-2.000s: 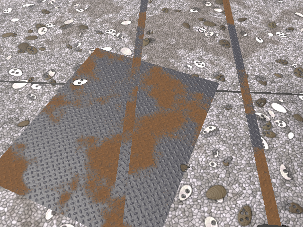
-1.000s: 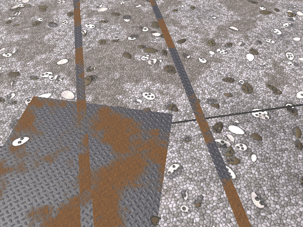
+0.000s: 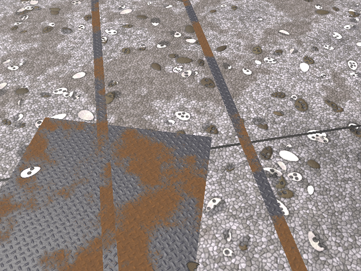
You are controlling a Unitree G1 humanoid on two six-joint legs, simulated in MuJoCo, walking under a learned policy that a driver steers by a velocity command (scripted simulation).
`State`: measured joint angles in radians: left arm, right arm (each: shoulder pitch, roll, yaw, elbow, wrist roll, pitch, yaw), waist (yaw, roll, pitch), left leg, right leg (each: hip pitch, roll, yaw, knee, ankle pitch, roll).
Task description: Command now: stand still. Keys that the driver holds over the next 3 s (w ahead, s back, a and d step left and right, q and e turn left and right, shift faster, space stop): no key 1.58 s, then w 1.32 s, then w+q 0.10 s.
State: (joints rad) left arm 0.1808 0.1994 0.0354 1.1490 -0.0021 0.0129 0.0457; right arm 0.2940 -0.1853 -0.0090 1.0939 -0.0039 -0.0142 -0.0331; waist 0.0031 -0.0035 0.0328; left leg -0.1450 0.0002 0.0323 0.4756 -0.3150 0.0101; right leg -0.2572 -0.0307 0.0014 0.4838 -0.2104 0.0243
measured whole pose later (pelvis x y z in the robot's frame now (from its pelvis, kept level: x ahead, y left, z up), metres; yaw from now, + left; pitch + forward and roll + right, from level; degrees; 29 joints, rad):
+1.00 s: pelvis +0.01 +0.00 +0.00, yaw +0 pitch -1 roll +0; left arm 0.23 0.18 0.03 1.14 -0.01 0.01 0.05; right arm 0.35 -0.16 -0.01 1.07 0.00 -0.02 -0.03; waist 0.00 -0.01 0.03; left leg -0.14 -0.01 0.03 0.47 -0.32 0.02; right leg -0.26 -0.04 0.00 0.49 -0.22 0.03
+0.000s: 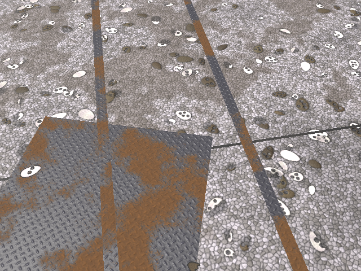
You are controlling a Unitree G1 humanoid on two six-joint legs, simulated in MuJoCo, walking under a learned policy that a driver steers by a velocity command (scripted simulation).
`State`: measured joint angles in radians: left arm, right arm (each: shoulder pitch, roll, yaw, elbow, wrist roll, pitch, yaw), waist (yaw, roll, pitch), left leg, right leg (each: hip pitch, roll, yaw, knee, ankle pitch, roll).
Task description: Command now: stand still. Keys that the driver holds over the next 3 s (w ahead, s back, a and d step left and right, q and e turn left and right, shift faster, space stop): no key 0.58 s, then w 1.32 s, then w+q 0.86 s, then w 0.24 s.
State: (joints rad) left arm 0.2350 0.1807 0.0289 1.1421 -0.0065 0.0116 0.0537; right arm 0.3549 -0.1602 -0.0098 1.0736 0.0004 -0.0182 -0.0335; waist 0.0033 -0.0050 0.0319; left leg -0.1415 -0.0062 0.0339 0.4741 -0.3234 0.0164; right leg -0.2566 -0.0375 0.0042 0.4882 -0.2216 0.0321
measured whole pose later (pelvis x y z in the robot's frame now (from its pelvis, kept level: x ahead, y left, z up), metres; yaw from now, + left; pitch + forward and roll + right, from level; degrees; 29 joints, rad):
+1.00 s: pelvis +0.10 -0.06 +0.00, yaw +0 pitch +1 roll +0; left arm 0.36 0.19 0.05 1.09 -0.01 -0.12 -0.02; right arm 0.34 -0.24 -0.05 0.99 0.04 -0.09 -0.01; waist 0.02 0.04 -0.02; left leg -0.43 0.04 -0.02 1.20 -0.32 0.08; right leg -0.20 0.01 -0.08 0.49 -0.30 -0.05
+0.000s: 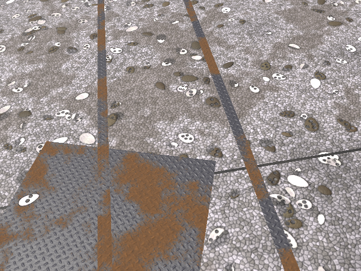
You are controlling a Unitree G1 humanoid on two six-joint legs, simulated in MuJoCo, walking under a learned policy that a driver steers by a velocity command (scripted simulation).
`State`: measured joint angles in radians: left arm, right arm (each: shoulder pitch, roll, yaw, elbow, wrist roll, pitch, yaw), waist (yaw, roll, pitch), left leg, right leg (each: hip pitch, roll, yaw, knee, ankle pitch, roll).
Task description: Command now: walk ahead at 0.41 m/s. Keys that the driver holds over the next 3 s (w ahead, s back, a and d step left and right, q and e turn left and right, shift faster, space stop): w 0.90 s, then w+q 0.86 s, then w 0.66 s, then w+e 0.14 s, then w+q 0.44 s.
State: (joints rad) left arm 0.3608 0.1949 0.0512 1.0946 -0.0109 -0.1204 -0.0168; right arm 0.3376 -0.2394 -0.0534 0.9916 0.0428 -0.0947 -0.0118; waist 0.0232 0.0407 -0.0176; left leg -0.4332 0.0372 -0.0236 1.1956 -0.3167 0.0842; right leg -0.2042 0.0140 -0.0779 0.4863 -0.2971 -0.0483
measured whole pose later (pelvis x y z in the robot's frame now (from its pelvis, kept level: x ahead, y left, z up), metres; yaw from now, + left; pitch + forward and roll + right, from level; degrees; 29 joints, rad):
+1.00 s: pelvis +0.57 -0.01 -0.02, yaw +1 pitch +2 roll +1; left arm 0.05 0.23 0.06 0.85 -0.01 -0.12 -0.03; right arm 0.38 -0.25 -0.05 1.03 0.02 -0.07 0.00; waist -0.04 0.01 0.03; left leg -0.13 0.00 -0.03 0.84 -0.51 0.03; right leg -0.50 -0.02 -0.07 0.58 -0.12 -0.06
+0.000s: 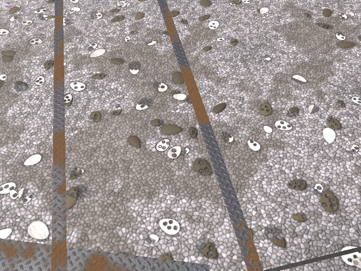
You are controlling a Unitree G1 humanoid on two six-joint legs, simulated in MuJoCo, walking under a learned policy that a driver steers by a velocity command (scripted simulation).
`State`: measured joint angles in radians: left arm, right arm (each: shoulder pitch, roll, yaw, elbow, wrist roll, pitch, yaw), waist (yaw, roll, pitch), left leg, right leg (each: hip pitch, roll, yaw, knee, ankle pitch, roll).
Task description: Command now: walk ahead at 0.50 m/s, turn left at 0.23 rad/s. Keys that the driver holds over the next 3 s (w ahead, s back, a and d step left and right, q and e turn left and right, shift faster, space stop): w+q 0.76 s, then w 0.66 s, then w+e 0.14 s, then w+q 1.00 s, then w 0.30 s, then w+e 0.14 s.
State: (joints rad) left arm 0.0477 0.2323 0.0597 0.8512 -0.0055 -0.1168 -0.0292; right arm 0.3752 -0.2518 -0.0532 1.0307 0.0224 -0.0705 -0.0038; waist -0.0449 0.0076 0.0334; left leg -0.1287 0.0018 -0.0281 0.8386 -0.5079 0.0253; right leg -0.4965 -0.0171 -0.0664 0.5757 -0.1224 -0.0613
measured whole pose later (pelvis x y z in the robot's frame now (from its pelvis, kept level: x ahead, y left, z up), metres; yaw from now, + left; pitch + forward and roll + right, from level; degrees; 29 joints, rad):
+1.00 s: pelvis +0.55 +0.12 +0.01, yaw +29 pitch +3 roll +0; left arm 0.02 0.26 0.05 0.75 0.00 -0.12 -0.03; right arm 0.36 -0.26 -0.08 0.82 0.02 -0.06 -0.01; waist -0.08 -0.04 0.00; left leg -0.03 -0.09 -0.15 0.40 -0.40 0.06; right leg -0.52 -0.02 0.01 0.48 0.00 -0.02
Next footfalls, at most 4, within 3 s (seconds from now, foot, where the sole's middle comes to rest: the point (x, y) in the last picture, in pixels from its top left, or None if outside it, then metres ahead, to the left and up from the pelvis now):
0.54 left None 0.42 0.16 -0.76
1.02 right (158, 191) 0.77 0.11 -0.76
1.56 left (75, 172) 0.88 0.46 -0.76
2.02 right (104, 114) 1.20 0.36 -0.76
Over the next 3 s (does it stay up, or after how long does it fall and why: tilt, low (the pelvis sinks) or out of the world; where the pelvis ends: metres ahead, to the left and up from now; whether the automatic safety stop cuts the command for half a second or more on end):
stays up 1.31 0.78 0.01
